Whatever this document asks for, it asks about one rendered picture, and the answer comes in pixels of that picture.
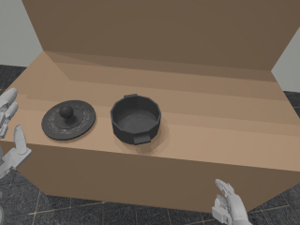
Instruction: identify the table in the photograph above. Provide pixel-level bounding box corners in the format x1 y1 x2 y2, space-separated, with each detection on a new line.
0 0 300 214

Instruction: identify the knob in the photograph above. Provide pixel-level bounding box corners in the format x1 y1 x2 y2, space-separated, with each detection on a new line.
59 105 74 119

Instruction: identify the right robot hand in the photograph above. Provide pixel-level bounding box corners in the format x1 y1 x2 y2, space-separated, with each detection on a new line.
212 179 248 225

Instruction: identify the lid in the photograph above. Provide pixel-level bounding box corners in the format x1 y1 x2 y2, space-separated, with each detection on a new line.
41 99 96 141

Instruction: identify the left robot hand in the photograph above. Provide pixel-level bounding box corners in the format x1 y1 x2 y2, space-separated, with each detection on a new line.
0 87 32 181

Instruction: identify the pot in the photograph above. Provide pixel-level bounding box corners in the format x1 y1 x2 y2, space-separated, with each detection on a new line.
110 94 161 145

